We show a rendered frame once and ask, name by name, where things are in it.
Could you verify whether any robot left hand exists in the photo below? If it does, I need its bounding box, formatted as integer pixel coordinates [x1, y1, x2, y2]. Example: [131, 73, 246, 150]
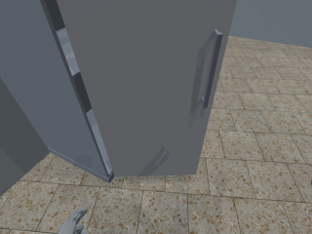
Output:
[58, 207, 89, 234]

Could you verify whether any fridge door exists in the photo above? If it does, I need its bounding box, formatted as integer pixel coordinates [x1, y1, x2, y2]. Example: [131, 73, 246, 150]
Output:
[57, 0, 237, 177]

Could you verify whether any handle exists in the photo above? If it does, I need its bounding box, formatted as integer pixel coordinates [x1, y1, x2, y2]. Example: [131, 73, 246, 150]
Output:
[201, 29, 223, 108]

